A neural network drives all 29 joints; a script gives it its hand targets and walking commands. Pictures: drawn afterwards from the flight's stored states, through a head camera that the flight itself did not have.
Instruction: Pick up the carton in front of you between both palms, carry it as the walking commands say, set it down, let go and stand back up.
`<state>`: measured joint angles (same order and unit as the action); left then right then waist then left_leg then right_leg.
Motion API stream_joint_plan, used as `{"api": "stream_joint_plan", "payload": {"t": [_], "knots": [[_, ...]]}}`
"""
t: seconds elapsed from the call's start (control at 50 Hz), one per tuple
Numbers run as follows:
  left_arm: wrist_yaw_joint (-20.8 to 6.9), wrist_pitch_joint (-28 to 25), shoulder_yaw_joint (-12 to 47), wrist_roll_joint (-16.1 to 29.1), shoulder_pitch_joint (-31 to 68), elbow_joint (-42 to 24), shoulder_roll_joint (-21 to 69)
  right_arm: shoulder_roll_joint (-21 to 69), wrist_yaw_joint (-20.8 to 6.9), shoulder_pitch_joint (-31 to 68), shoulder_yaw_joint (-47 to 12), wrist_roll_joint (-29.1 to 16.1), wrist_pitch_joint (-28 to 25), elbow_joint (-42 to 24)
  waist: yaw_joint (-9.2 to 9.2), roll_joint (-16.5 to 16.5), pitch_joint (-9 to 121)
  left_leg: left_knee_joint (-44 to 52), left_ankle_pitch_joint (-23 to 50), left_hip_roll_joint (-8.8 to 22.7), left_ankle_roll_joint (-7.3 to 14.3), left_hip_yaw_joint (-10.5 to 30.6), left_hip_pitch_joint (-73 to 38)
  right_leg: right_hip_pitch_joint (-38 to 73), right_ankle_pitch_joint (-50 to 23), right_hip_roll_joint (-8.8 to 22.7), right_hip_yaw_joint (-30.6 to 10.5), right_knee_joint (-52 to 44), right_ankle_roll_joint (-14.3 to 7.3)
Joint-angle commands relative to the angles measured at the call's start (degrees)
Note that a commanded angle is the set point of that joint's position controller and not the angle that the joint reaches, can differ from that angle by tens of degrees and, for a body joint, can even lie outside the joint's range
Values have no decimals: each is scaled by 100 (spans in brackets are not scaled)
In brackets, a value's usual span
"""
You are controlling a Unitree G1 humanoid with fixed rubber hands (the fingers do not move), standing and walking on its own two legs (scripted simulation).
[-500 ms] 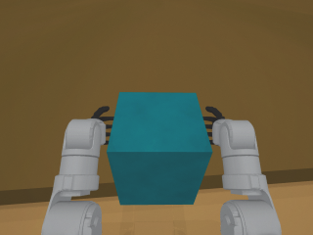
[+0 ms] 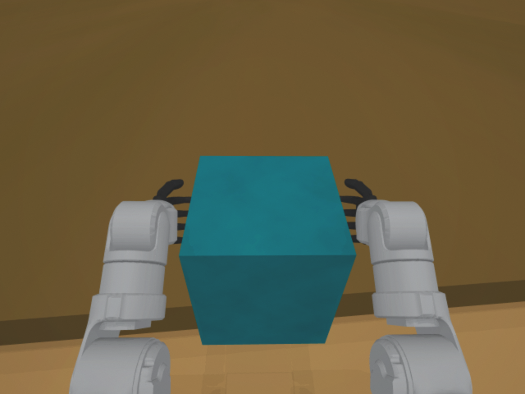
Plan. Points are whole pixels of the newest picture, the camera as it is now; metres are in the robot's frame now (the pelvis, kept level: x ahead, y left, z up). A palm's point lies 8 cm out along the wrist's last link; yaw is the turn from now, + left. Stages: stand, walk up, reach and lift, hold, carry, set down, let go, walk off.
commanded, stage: carry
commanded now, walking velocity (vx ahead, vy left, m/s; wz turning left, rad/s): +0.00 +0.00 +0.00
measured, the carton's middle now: (264, 252) +0.36 +0.00 +0.04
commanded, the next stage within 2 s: none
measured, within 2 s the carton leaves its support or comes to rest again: neither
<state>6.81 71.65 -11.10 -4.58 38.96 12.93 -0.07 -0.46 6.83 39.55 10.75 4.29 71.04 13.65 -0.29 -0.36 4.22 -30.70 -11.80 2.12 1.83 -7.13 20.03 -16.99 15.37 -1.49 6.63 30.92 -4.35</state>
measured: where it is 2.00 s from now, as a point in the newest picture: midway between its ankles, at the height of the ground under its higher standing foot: (285, 219)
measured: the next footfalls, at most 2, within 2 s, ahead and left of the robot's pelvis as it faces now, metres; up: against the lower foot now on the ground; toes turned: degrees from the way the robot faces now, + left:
right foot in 1.00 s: +0.43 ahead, -0.16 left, +0.16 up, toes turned -5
left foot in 1.52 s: +0.78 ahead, +0.00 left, +0.32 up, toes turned +7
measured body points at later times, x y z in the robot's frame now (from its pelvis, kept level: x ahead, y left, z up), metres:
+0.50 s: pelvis +0.02 +0.00 +0.00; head +0.00 +0.01 +0.44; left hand +0.38 +0.15 +0.15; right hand +0.39 -0.15 +0.15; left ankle +0.04 +0.10 -0.72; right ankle +0.01 -0.07 -0.73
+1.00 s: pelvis +0.23 -0.05 +0.02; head +0.27 -0.03 +0.47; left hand +0.63 +0.10 +0.16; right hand +0.62 -0.20 +0.17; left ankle +0.05 +0.10 -0.71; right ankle +0.39 -0.16 -0.57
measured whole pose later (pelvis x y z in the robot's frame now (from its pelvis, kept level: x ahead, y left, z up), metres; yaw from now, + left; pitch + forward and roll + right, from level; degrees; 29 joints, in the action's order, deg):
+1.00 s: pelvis +0.23 -0.05 +0.02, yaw +1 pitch +5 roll -4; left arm 8.3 78.1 -14.3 -5.3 52.0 10.3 0.0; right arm -1.7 8.7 48.3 17.3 2.4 78.8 6.6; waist -0.4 -1.2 0.4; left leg -15.9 -14.8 10.5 -0.2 -4.6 -2.4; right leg -57.6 25.0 2.7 9.9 73.3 -8.1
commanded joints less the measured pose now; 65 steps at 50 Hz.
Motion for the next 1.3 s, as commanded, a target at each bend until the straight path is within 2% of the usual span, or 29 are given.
{"api": "stream_joint_plan", "payload": {"t": [0.0,0.26,0.3,0.4,0.46,0.5,0.54,0.56,0.6,0.64,0.7,0.8,0.84,0.86,0.88,0.9,0.92,0.94,0.96,0.98,1.0,1.02,1.04,1.06,1.08,1.14,1.2,1.24,1.28], "knots": [[-1342,-240,3057,2530,4279,-759,6436,6581,-1376,4181,-3055,-2579,-173,-722,6,47,2146,305,556,670,379,698,-849,647,-1290,939,-847,-492,-228],[-1343,-239,3071,2539,4288,-788,6439,6593,-1374,4174,-3063,-2582,-168,-723,5,46,2152,294,545,678,360,675,-846,661,-1320,948,-843,-519,-221],[-1337,-243,3127,2577,4416,-909,6433,6587,-1370,4344,-3114,-2627,-172,-847,36,77,2133,367,-96,630,364,631,-801,602,-341,912,-890,-734,-259],[-1227,-120,3244,2788,5025,-1335,6184,6415,-1274,4927,-3193,-2822,-28,-1253,175,610,1741,-723,-1702,123,475,280,656,855,2380,1364,-2142,-1342,-937],[-1120,70,3179,2853,5177,-1359,5908,6098,-1198,4928,-3032,-2832,178,-1252,224,543,1852,-1178,-1265,119,597,316,1037,1121,2390,1756,-2593,-1299,-1246],[-1077,204,3076,2814,5168,-1224,5810,5896,-1191,4844,-2837,-2760,321,-1046,202,417,1955,-636,-969,82,651,327,631,1055,1471,1617,-2191,-1060,-1176],[-1077,306,2918,2735,5114,-983,5822,5763,-1208,4852,-2660,-2671,414,-729,74,-7,1966,208,-627,264,813,739,-708,282,289,1071,-1218,-499,-740],[-1092,342,2867,2716,5172,-899,5839,5716,-1219,4811,-2577,-2623,425,-566,-25,-502,1915,461,-580,493,932,1172,-1269,-217,-78,661,-642,76,-445],[-1143,418,2710,2730,5287,-638,5890,5689,-1221,4604,-2393,-2534,435,-281,-332,-1231,1990,960,44,1166,1374,2454,-2653,-1473,179,334,-120,1262,-79],[-1172,434,2561,2742,5452,-461,5944,5752,-1209,4814,-2343,-2545,436,-367,-484,-1287,1878,1210,1467,1725,1666,3226,-3492,-2790,1016,150,37,2254,72],[-1140,451,2398,2624,5496,-456,6066,6046,-1183,5692,-2611,-2849,449,-1034,-545,-446,1907,1101,2164,1834,1643,2877,-3947,-3804,1540,230,-178,4198,59],[-1038,631,2183,2415,5318,-418,5882,6125,-1143,6002,-2587,-2932,556,-1313,-745,-288,1684,1222,573,2223,1574,2987,-4850,-7224,2759,487,-1114,9236,-364],[-964,627,2120,2234,5276,-378,5745,6208,-1200,6200,-2658,-2983,577,-1313,-600,43,1185,1582,-407,2143,1196,2493,-4209,-7471,2573,671,-1066,9094,-340],[-934,608,2145,2136,5253,-379,5692,6320,-1255,6212,-2672,-3041,567,-1339,-287,-36,825,2048,-944,1634,842,1875,-3162,-6691,2493,934,-660,7565,-275],[-893,580,2181,2075,5257,-429,5705,6385,-1322,6186,-2652,-3110,570,-1335,-258,-365,750,2748,-618,1366,825,1422,-2292,-5658,2134,823,-15,6828,-202],[-877,574,2313,2069,5332,-487,5764,6449,-1359,6183,-2620,-3146,579,-1316,-150,-545,678,3468,395,1084,840,784,-663,-3489,1820,863,335,4991,-251],[-850,533,2338,2059,5428,-573,5838,6457,-1390,6210,-2573,-3125,602,-1386,-50,-899,1146,3148,3164,872,902,336,22,-1528,996,450,842,4279,-294],[-823,487,2439,2114,5424,-662,6012,6396,-1429,6180,-2509,-3116,603,-1412,395,-1713,1979,2032,6658,1000,918,-75,-326,-378,511,-97,1170,4407,-427],[-810,448,2571,2219,5326,-797,6102,6422,-1443,6256,-2554,-3075,616,-1515,1121,-2071,2873,484,8740,1136,767,-206,-986,416,505,-420,1331,4211,-480],[-810,379,2749,2373,5517,-1160,6201,6367,-1429,6259,-2600,-2996,602,-1658,1678,-1473,3470,-1523,8481,935,486,-248,-1180,1331,340,-642,928,2582,-422],[-835,333,2898,2519,5512,-1429,6318,6145,-1386,6027,-2576,-2809,571,-1682,1639,-634,3775,-3208,4940,471,252,358,-313,2329,346,-375,-631,959,-486],[-888,243,3146,2708,5652,-1622,6264,6123,-1325,5543,-2436,-2508,538,-1845,1048,2155,4524,-6415,-116,-1140,-257,1299,1263,3141,-931,1856,-5250,-840,-1399],[-969,249,3259,3123,5773,-1889,6595,5576,-1214,5467,-2235,-2239,511,-1730,663,1428,5087,-8009,86,-971,-22,2339,1230,3034,-2191,2032,-5566,-549,-1678],[-1031,230,3367,3267,6087,-2192,6650,5631,-1143,5154,-2237,-2073,500,-1750,661,701,4775,-8347,274,-801,110,2142,1520,2804,-2103,1788,-4926,171,-1672],[-1100,206,3472,3364,6281,-2554,6653,5535,-1104,5180,-2155,-1962,458,-1930,570,381,4167,-8140,61,-530,185,1821,1932,2485,-1780,1733,-4440,224,-1363],[-1248,217,3671,3589,6370,-2800,6718,5198,-955,5297,-2311,-1637,408,-2185,537,509,3179,-7763,-248,-232,455,1502,3136,2418,-516,1526,-3512,-73,-1040],[-1313,335,3717,3536,6193,-2577,6462,4986,-876,4976,-2484,-1437,392,-2107,720,-149,2732,-6623,-841,-37,447,945,3821,2806,-1753,1690,-2899,-303,-1150],[-1354,427,3607,3359,5999,-2273,6254,4906,-897,4813,-2537,-1415,449,-1830,959,257,2671,-7994,-1373,-151,555,434,4839,3527,-3108,1955,-2943,-557,-1441],[-1419,562,3417,3283,5787,-1729,6110,4800,-890,4753,-2507,-1325,561,-1440,1151,137,2456,-9430,-2427,0,717,663,6817,4613,-2652,2111,-3084,-479,-1504]]}}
